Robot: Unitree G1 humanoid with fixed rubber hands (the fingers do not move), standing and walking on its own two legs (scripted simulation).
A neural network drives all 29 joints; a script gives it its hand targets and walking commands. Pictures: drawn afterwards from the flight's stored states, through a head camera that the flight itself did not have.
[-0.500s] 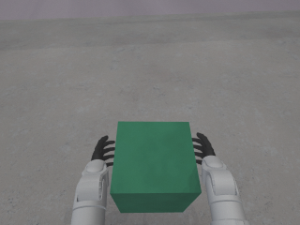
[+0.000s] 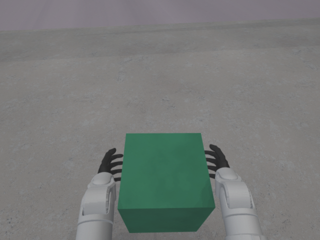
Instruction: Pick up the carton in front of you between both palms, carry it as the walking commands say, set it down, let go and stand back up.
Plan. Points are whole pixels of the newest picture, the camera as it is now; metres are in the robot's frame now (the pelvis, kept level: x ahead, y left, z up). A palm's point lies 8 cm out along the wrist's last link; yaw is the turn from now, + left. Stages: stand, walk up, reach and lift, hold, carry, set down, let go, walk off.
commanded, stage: carry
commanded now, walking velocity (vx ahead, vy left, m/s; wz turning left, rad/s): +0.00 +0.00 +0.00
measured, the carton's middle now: (163, 185) +0.30 +0.00 -0.06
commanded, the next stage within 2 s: hold in 0.34 s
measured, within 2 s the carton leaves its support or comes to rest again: neither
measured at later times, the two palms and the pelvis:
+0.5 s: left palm (112, 179) +0.27 +0.13 +0.04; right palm (233, 180) +0.26 -0.17 +0.04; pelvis -0.01 +0.00 +0.01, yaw -5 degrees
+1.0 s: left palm (103, 170) +0.30 +0.15 +0.05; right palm (226, 184) +0.24 -0.14 +0.06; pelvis -0.01 +0.06 +0.01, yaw -11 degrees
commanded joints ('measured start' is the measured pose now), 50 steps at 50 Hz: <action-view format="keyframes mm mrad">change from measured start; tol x2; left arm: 1 -478 -923 -576 -100 -282 -52 -265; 17 -487 -925 -577 -102 -284 -53 -266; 18 -376 -924 -552 -131 -262 -57 -274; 19 -409 -894 -553 -159 -260 -72 -274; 25 -474 -883 -569 -131 -259 -87 -278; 31 -502 -931 -500 -19 -211 -88 -286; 36 -565 -974 -489 42 -211 -79 -308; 43 -636 -1008 -493 73 -223 -68 -334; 50 -657 -1011 -486 88 -227 -64 -340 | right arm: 1 -448 931 577 -83 275 -49 264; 17 -452 938 579 -78 276 -49 266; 18 -371 968 559 -57 266 -67 273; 21 -352 918 501 -56 214 -99 242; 31 -541 963 533 27 250 -87 301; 40 -587 991 456 138 226 -82 339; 50 -616 999 404 167 201 -90 352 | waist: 1 1 -3 -281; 17 1 -4 -282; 18 16 -91 -196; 19 -11 -99 -243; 20 -11 -53 -263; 23 -18 -41 -219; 31 37 -46 -139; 40 2 14 -126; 50 -8 35 -134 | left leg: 1 172 77 -87 -31 175 9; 17 167 76 -83 -31 165 3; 18 405 -224 -216 -65 300 33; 19 374 -206 -251 -74 352 36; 20 333 -200 -256 -98 361 30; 21 366 -200 -257 -104 349 29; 25 288 -221 -240 -135 205 8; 30 307 -225 -235 -143 80 23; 39 385 -196 -235 -166 -15 6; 50 426 -149 -276 -202 -74 -15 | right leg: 1 27 -127 110 -100 262 3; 17 23 -127 110 -101 265 -2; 18 48 57 299 -177 597 14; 20 242 71 301 -144 745 31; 21 241 72 293 -171 660 33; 25 305 90 276 -203 484 40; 29 200 88 271 -219 303 52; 35 108 95 260 -234 145 40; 42 41 114 238 -236 59 13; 50 29 123 232 -220 52 1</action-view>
